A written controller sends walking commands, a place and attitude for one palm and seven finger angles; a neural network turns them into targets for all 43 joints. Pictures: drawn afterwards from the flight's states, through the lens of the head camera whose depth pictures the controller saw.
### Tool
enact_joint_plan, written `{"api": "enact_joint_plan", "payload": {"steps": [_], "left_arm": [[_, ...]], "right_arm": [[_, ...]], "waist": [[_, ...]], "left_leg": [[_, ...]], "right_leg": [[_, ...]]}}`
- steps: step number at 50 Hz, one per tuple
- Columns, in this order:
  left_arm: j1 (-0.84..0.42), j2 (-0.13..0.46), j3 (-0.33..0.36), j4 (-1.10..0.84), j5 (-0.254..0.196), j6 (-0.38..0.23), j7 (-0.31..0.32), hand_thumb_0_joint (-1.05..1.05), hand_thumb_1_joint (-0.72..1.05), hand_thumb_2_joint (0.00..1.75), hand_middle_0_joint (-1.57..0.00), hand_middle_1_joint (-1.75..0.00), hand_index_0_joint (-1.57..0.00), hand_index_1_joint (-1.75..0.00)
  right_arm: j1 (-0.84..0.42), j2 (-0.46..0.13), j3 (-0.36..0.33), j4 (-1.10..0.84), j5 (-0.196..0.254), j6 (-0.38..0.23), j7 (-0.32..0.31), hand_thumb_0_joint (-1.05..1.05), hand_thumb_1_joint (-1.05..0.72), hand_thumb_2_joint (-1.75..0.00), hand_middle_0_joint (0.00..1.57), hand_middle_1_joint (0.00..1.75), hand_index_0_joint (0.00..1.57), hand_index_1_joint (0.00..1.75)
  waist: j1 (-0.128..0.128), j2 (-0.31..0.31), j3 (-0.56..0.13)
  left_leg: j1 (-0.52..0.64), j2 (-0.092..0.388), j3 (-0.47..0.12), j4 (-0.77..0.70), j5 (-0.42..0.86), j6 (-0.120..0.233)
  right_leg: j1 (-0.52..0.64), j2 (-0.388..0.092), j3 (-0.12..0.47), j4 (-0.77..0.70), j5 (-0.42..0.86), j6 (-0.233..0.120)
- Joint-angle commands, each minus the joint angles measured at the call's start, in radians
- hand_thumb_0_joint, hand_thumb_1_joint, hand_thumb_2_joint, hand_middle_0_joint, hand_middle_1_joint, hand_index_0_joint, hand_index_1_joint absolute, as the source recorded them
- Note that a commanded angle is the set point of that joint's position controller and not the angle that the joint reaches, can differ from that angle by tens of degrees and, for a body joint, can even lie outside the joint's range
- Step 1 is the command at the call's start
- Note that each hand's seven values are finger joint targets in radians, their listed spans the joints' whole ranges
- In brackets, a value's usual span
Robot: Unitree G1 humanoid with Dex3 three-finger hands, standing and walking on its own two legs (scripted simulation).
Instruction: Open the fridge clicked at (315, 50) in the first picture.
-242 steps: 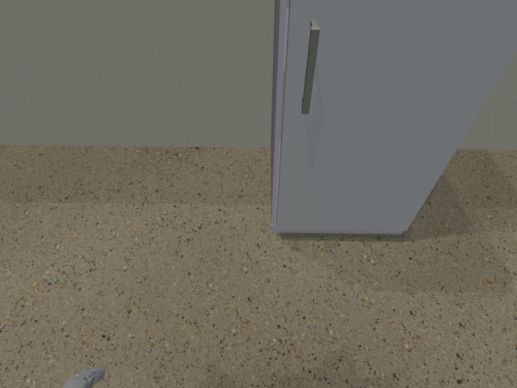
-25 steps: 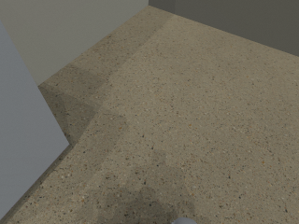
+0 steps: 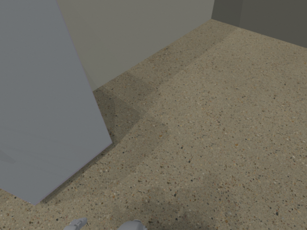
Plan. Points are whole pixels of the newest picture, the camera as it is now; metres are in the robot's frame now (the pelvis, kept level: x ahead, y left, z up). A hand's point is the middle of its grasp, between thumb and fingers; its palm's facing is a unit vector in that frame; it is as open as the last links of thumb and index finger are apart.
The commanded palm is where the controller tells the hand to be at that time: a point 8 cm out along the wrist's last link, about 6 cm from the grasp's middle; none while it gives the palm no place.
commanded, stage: turn to face it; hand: left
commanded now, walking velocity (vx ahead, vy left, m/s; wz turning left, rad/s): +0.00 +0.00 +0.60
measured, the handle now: out of the picture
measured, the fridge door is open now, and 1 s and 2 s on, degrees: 0 0 0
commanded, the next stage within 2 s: take the last steps up to it in 1.16 s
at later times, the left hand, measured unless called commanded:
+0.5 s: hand out of the picture -0.02 +0.28 -0.17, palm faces +0.34 -0.90 -0.27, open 7.4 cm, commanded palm none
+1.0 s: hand out of the picture -0.06 +0.23 -0.15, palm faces +0.56 -0.78 -0.26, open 7.3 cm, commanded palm none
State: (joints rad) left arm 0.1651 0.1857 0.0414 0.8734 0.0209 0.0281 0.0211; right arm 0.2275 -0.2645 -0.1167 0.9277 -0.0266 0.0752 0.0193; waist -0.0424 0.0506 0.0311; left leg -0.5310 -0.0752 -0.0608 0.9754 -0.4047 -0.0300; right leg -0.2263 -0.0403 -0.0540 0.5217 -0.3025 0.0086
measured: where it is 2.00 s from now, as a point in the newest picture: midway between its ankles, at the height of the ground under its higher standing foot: outside the picture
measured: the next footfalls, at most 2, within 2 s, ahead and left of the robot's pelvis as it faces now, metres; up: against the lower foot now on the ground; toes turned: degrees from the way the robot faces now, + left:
left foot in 0.30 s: +0.02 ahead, +0.16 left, +0.00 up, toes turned +18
right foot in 0.72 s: +0.10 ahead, -0.07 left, +0.00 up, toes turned +24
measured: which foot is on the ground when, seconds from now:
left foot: up 0.00-0.28, down 0.30-0.72, up 0.74-1.00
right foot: down 0.00-0.30, up 0.32-0.70, down 0.72-1.00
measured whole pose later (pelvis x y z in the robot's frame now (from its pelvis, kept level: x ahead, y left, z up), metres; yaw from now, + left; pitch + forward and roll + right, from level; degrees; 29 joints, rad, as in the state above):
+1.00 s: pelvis +0.00 +0.03 +0.00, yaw +36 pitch -1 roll +1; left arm 0.22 0.19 0.03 0.88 0.03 0.01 0.02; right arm 0.18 -0.26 -0.09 0.94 -0.02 0.09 0.03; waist -0.01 0.01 0.09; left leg -0.42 0.02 0.02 0.96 -0.45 -0.06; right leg -0.21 -0.13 -0.16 0.54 -0.30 0.03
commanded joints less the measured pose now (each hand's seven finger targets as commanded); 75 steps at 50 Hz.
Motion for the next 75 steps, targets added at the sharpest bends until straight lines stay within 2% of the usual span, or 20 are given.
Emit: {"api": "enact_joint_plan", "payload": {"steps": [1,10,13,14,15,16,21,29,34,35,36,37,41,50,53,54,55,56,63,75], "left_arm": [[-0.024,0.175,0.040,-0.080,0.001,-0.042,0.016,0.00,0.90,0.90,-0.20,-0.30,-0.20,-0.30],[0.123,0.264,0.064,-0.027,0.012,-0.026,0.009,0.00,0.90,0.90,-0.20,-0.30,-0.20,-0.30],[0.106,0.265,0.069,-0.020,0.000,-0.017,0.004,0.00,0.90,0.90,-0.20,-0.30,-0.20,-0.30],[0.113,0.239,0.067,-0.037,-0.007,-0.014,0.000,0.00,0.90,0.90,-0.20,-0.30,-0.20,-0.30],[0.090,0.160,0.047,-0.083,-0.013,-0.015,-0.010,0.00,0.90,0.90,-0.20,-0.30,-0.20,-0.30],[0.020,0.163,0.039,-0.101,-0.004,-0.002,0.001,0.00,0.90,0.90,-0.20,-0.30,-0.20,-0.30],[0.032,0.155,0.053,-0.042,-0.006,-0.001,-0.012,0.00,0.90,0.90,-0.20,-0.30,-0.20,-0.30],[-0.009,0.139,0.046,-0.074,-0.011,-0.003,-0.003,0.00,0.90,0.90,-0.20,-0.30,-0.20,-0.30],[0.086,0.153,0.049,-0.069,-0.017,-0.023,0.008,0.00,0.90,0.90,-0.20,-0.30,-0.20,-0.30],[0.125,0.203,0.057,-0.068,-0.007,-0.034,0.014,0.00,0.90,0.90,-0.20,-0.30,-0.20,-0.30],[0.130,0.292,0.073,-0.073,0.009,-0.040,0.019,0.00,0.90,0.90,-0.20,-0.30,-0.20,-0.30],[0.109,0.302,0.068,-0.090,0.002,-0.033,0.016,0.00,0.90,0.90,-0.20,-0.30,-0.20,-0.30],[-0.023,0.189,0.041,-0.103,0.002,-0.038,0.015,0.00,0.90,0.90,-0.20,-0.30,-0.20,-0.30],[0.128,0.254,0.061,-0.019,0.014,-0.029,0.011,0.00,0.90,0.90,-0.20,-0.30,-0.20,-0.30],[0.098,0.245,0.062,-0.002,0.004,-0.020,0.009,0.00,0.90,0.90,-0.20,-0.30,-0.20,-0.30],[0.110,0.212,0.057,-0.010,-0.007,-0.013,0.007,0.00,0.90,0.90,-0.20,-0.30,-0.20,-0.30],[0.122,0.136,0.039,-0.038,-0.013,-0.009,0.000,0.00,0.90,0.90,-0.20,-0.30,-0.20,-0.30],[0.055,0.134,0.026,-0.046,-0.005,0.001,0.008,0.00,0.90,0.90,-0.20,-0.30,-0.20,-0.30],[0.076,0.123,0.026,0.055,-0.008,0.003,-0.007,0.00,0.90,0.90,-0.20,-0.30,-0.20,-0.30],[0.086,0.052,0.003,0.098,0.005,-0.029,-0.029,0.00,0.90,0.90,-0.20,-0.30,-0.20,-0.30]], "right_arm": [[-0.022,-0.068,-0.001,-0.077,0.001,-0.022,0.011,0.00,-0.90,-0.90,0.20,0.30,0.20,0.30],[-0.158,-0.046,0.030,-0.114,0.014,-0.031,0.015,0.00,-0.90,-0.90,0.20,0.30,0.20,0.30],[-0.057,-0.087,0.022,-0.092,0.011,-0.045,0.011,0.00,-0.90,-0.90,0.20,0.30,0.20,0.30],[0.023,-0.167,0.002,-0.078,0.005,-0.058,0.008,0.00,-0.90,-0.90,0.20,0.30,0.20,0.30],[0.093,-0.284,-0.029,-0.071,0.004,-0.063,0.001,0.00,-0.90,-0.90,0.20,0.30,0.20,0.30],[0.152,-0.294,-0.029,-0.035,0.014,-0.060,-0.008,0.00,-0.90,-0.90,0.20,0.30,0.20,0.30],[-0.073,-0.171,0.010,-0.089,0.002,-0.067,-0.027,0.00,-0.90,-0.90,0.20,0.30,0.20,0.30],[-0.043,-0.175,-0.001,-0.083,-0.001,-0.056,-0.023,0.00,-0.90,-0.90,0.20,0.30,0.20,0.30],[-0.081,-0.157,-0.009,-0.104,0.007,-0.048,-0.019,0.00,-0.90,-0.90,0.20,0.30,0.20,0.30],[-0.075,-0.115,-0.005,-0.111,0.015,-0.050,-0.014,0.00,-0.90,-0.90,0.20,0.30,0.20,0.30],[-0.059,-0.045,0.007,-0.135,0.020,-0.052,-0.009,0.00,-0.90,-0.90,0.20,0.30,0.20,0.30],[-0.043,-0.092,-0.006,-0.131,0.005,-0.043,-0.011,0.00,-0.90,-0.90,0.20,0.30,0.20,0.30],[-0.036,-0.068,0.001,-0.081,0.000,-0.021,0.009,0.00,-0.90,-0.90,0.20,0.30,0.20,0.30],[-0.125,-0.029,0.039,-0.082,0.016,-0.033,0.003,0.00,-0.90,-0.90,0.20,0.30,0.20,0.30],[-0.025,-0.048,0.041,-0.048,0.015,-0.050,-0.003,0.00,-0.90,-0.90,0.20,0.30,0.20,0.30],[0.019,-0.110,0.028,-0.040,0.010,-0.064,-0.004,0.00,-0.90,-0.90,0.20,0.30,0.20,0.30],[0.054,-0.211,0.008,-0.040,0.004,-0.070,-0.008,0.00,-0.90,-0.90,0.20,0.30,0.20,0.30],[0.089,-0.232,0.004,-0.020,0.005,-0.062,-0.018,0.00,-0.90,-0.90,0.20,0.30,0.20,0.30],[-0.030,-0.113,0.043,-0.013,0.010,-0.078,-0.048,0.00,-0.90,-0.90,0.20,0.30,0.20,0.30],[0.067,-0.082,0.041,0.074,-0.003,-0.094,-0.043,0.00,-0.90,-0.90,0.20,0.30,0.20,0.30]], "waist": [[0.011,-0.221,0.028],[0.093,-0.305,-0.036],[0.037,-0.243,-0.096],[-0.008,-0.077,-0.173],[-0.044,0.257,-0.189],[-0.072,0.196,-0.213],[0.021,0.109,-0.083],[0.010,0.093,-0.086],[0.067,0.072,-0.107],[0.087,-0.055,-0.129],[0.084,-0.336,-0.116],[0.076,-0.278,-0.111],[0.017,-0.221,0.013],[0.092,-0.296,-0.046],[0.036,-0.233,-0.090],[0.013,-0.078,-0.134],[0.002,0.237,-0.142],[-0.033,0.223,-0.133],[0.030,0.082,-0.087],[0.030,0.066,0.034]], "left_leg": [[-0.083,0.097,0.045,0.217,0.036,-0.043],[0.091,0.090,0.172,-0.210,-0.033,-0.034],[0.305,0.078,0.187,-0.486,0.166,-0.009],[0.523,0.193,0.053,-0.563,0.394,0.040],[0.669,0.480,-0.316,-0.559,0.862,0.194],[0.623,0.517,-0.313,-0.558,0.898,0.262],[0.369,0.310,-0.147,-0.597,0.586,0.181],[0.358,0.286,-0.269,-0.598,0.539,0.204],[0.214,0.217,-0.301,-0.489,0.510,0.146],[0.105,0.150,-0.242,-0.373,0.347,0.088],[-0.076,-0.014,-0.026,-0.149,-0.075,-0.003],[-0.057,0.015,-0.033,0.057,-0.175,-0.003],[-0.052,0.082,0.012,0.267,0.006,-0.025],[0.125,0.078,0.141,-0.181,-0.062,-0.026],[0.325,0.076,0.156,-0.491,0.153,-0.008],[0.490,0.167,0.067,-0.590,0.339,0.022],[0.602,0.431,-0.259,-0.604,0.728,0.145],[0.489,0.488,-0.264,-0.629,0.728,0.230],[0.474,0.318,-0.100,-0.628,0.724,0.197],[0.280,0.299,-0.238,-0.786,-0.134,0.196]], "right_leg": [[0.032,-0.273,0.104,-0.202,0.309,-0.113],[0.157,-0.313,-0.004,-0.079,0.561,-0.111],[0.106,-0.288,-0.092,0.095,0.531,-0.035],[-0.061,-0.247,-0.129,0.296,0.371,0.021],[-0.368,-0.104,-0.133,0.530,-0.313,0.099],[-0.387,-0.104,-0.014,0.631,-0.384,0.084],[-0.296,-0.083,0.034,0.588,-0.142,0.082],[-0.202,-0.015,0.043,0.332,-0.138,0.076],[0.076,0.010,0.033,-0.045,0.052,0.060],[0.206,-0.105,0.138,-0.189,0.091,0.034],[0.275,-0.382,0.402,-0.248,0.196,-0.075],[0.142,-0.463,0.403,-0.251,0.159,-0.155],[0.019,-0.281,0.128,-0.201,0.244,-0.113],[0.127,-0.305,0.031,-0.099,0.529,-0.130],[0.071,-0.268,-0.035,0.033,0.472,-0.053],[-0.051,-0.223,-0.084,0.180,0.329,0.001],[-0.305,-0.093,-0.117,0.373,-0.203,0.074],[-0.267,-0.079,-0.029,0.497,-0.365,0.063],[-0.242,-0.062,0.022,0.488,-0.139,0.066],[-0.053,0.001,-0.024,0.117,-0.121,0.018]]}}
